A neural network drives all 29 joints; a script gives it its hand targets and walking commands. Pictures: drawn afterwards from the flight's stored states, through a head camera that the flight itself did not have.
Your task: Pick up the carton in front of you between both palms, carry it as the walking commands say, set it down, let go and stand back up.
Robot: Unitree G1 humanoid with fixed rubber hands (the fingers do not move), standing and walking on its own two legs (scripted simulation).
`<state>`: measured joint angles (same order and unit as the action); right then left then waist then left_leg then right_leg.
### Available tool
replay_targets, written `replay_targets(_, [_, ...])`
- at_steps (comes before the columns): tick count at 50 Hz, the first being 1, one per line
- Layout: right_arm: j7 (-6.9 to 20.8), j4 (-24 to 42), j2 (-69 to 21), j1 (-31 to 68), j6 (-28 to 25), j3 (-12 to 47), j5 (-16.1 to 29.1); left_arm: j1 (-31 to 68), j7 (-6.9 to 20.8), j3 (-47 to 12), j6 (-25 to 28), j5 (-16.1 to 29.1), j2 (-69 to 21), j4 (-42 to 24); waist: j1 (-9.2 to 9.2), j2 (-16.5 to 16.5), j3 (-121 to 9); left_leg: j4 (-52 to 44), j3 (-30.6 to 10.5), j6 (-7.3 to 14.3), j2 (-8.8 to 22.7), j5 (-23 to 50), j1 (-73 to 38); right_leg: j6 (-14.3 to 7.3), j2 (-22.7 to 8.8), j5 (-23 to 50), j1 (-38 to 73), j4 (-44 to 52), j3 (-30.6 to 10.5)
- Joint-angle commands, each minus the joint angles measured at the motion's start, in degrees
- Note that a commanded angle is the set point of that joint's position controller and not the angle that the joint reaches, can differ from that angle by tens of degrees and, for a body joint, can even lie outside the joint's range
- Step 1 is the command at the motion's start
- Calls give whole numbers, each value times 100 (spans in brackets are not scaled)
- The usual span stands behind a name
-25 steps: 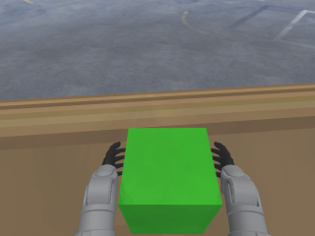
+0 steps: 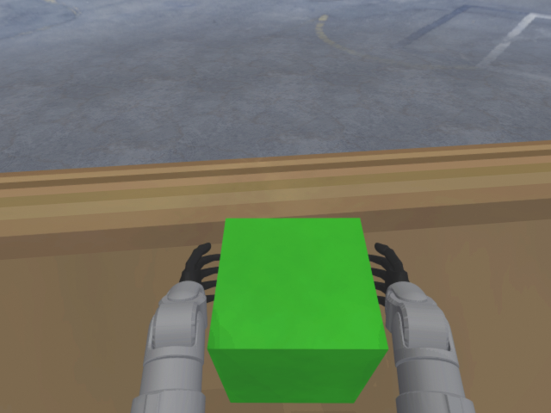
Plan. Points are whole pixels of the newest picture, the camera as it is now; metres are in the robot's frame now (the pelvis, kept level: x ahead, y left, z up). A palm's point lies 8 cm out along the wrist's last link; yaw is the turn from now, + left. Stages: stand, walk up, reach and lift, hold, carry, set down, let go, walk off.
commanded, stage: hold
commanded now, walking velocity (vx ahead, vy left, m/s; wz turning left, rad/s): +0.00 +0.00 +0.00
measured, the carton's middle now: (292, 314) +0.30 +0.00 -0.02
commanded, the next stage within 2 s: carry in 0.50 s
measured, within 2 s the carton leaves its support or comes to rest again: neither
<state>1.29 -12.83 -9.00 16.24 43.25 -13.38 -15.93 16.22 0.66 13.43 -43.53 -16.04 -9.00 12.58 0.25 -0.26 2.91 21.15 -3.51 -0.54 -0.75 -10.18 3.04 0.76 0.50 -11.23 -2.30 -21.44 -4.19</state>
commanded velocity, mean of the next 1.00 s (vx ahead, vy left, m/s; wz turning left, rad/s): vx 0.27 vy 0.00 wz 0.00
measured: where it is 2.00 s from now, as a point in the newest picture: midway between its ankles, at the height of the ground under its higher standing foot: (305, 313)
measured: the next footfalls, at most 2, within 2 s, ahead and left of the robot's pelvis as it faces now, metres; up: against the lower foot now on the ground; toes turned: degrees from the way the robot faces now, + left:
left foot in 0.98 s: +0.23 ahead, +0.08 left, +0.00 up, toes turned +9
right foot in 1.36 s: +0.53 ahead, -0.16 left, +0.00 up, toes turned -15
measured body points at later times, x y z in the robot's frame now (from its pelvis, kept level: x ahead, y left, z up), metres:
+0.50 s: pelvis +0.01 +0.00 +0.00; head -0.03 +0.00 +0.45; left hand +0.30 +0.15 +0.04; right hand +0.30 -0.15 +0.04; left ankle +0.03 +0.13 -0.74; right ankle +0.02 -0.13 -0.74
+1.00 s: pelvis +0.15 -0.01 -0.01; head +0.13 -0.01 +0.43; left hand +0.41 +0.14 +0.08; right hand +0.42 -0.16 +0.08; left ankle +0.19 +0.07 -0.75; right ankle +0.02 -0.13 -0.74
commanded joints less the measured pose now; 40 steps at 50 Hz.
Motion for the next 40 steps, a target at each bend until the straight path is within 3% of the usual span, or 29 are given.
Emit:
replay_targets(1, [1232, 248, -5027, 2707, -174, 3090, 1399, 2644, 1241, -3132, 149, 1438, -5228, -237, 4, 47, -1352, -324, -1, -7, -461, 652, -430, -61, 506, 600, 24, 384, 65])
replay_targets(13, [1177, 506, -5006, 2363, -132, 3198, 1469, 2325, 1220, -3213, 124, 1492, -5102, -504, -8, 8, -1396, -334, -16, 1, -494, 1050, -514, -27, 507, 1062, 157, 402, 12])
replay_targets(24, [1151, 552, -4997, 2338, -125, 3216, 1476, 2321, 1223, -3229, 125, 1486, -5031, -561, -15, -1, -1339, -336, -6, 19, -498, 915, -455, -27, 494, 961, 140, 412, -5])
replay_targets(25, [1156, 610, -5051, 2651, -88, 3347, 1608, 2638, 1222, -3333, 99, 1618, -5099, -588, -15, 125, -1592, 73, 116, 76, 660, -126, 171, -101, -627, -17, -594, -8, 14])
replay_targets(27, [1130, 708, -5060, 2560, -44, 3441, 1722, 2637, 1223, -3457, 50, 1739, -5091, -670, -4, 161, -1443, -267, -223, 127, 586, -2656, 806, -194, -408, -2363, -1164, 113, -140])
replay_targets(28, [1111, 841, -5079, 2670, -16, 3515, 1764, 2777, 1209, -3581, 30, 1804, -5133, -790, 1, 187, -1316, -302, -289, 153, 619, -3148, 943, -180, -346, -2749, -1464, 45, -95])
replay_targets(30, [1033, 1137, -5133, 2743, 90, 3740, 1884, 2819, 1144, -3810, -68, 1935, -5175, -1051, 6, 374, -1513, -338, -509, 281, 818, -2614, 786, -152, -221, -1856, -1683, -507, 219])
replay_targets(32, [915, 1426, -5128, 2555, 289, 3962, 2017, 2835, 1078, -4098, -268, 2137, -5195, -1440, 33, 733, -1947, -598, -968, 525, 1152, -2553, 662, -129, -24, -1197, -1655, -1128, 663])
replay_targets(34, [769, 1756, -5058, 2517, 578, 4160, 2115, 2828, 1002, -4300, -542, 2345, -5088, -1750, 33, 817, -1849, -626, -1040, 669, 1288, -2932, 941, -172, 20, -1444, -1582, -708, 868])
replay_targets(35, [705, 1947, -4987, 2566, 732, 4223, 2165, 2783, 946, -4373, -690, 2415, -5043, -1881, 14, 748, -1800, -437, -838, 621, 1214, -2913, 1212, -183, -37, -1481, -1333, -466, 826])
replay_targets(36, [649, 2009, -4916, 2512, 901, 4271, 2219, 2657, 882, -4387, -847, 2460, -5002, -1889, -18, 396, -1717, 46, -399, 453, 960, -2607, 1665, -250, -267, -1558, -913, -97, 486])
replay_targets(37, [591, 2141, -4846, 2428, 1064, 4374, 2291, 2390, 792, -4364, -994, 2469, -4878, -1921, -93, -420, -1684, 1098, 240, 217, 574, -2084, 2346, -479, -906, -1915, -385, 452, -514])
replay_targets(38, [533, 2297, -4783, 2331, 1222, 4477, 2390, 2090, 685, -4318, -1138, 2468, -4730, -2007, -155, -1348, -1593, 2250, 874, -8, 149, -1665, 3442, -836, -1693, -1798, 355, 917, -1844])
replay_targets(39, [489, 2541, -4694, 2371, 1374, 4588, 2571, 1941, 575, -4367, -1276, 2489, -4675, -2277, -178, -1456, -1339, 2343, 928, -23, 194, -2043, 4170, -1211, -2071, -914, 663, 936, -2462])
replay_targets(40, [442, 2744, -4686, 2356, 1500, 4707, 2714, 1882, 486, -4360, -1422, 2539, -4609, -2552, -209, -1084, -1339, 2436, 803, 2, 310, -2142, 4312, -1334, -2080, -108, 868, 834, -2312])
